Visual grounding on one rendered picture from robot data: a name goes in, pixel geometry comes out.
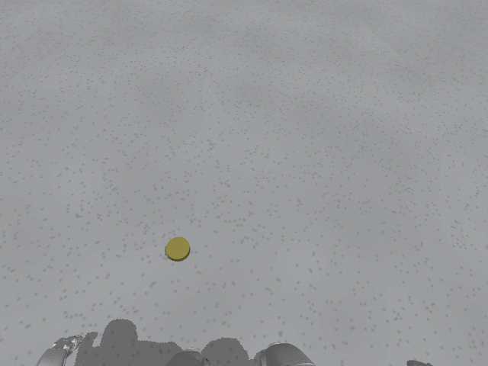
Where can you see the tin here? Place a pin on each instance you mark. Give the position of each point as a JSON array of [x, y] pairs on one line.
[[178, 249]]

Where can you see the left robot hand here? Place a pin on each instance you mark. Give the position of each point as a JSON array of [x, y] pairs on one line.
[[61, 350]]

